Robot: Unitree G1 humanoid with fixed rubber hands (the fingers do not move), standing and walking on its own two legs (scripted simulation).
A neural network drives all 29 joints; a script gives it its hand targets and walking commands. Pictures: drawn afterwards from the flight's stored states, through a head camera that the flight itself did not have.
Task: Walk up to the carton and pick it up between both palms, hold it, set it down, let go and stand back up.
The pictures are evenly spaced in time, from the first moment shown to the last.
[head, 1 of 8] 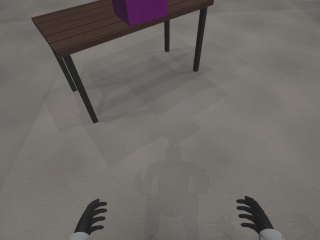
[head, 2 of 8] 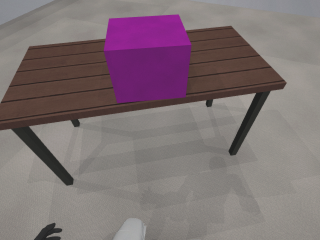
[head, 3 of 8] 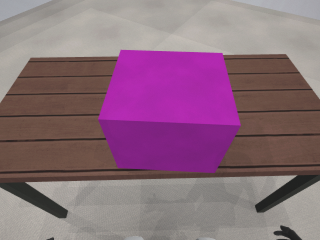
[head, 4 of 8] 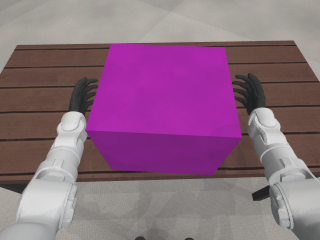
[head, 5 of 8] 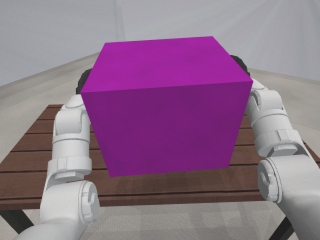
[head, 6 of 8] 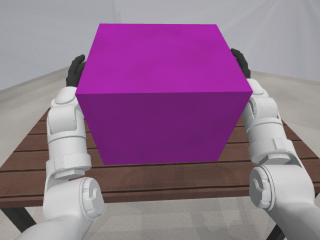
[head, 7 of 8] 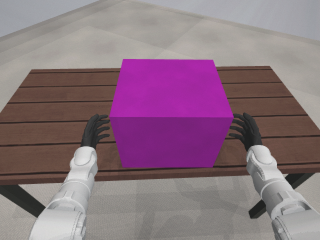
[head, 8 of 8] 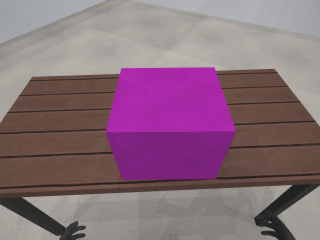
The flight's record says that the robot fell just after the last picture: no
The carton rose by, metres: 0.23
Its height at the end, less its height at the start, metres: +0.00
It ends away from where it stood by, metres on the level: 0.02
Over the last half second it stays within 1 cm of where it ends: yes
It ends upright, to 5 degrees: yes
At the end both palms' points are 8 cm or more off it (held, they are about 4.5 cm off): yes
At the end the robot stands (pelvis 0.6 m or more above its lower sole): yes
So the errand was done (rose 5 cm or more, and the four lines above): yes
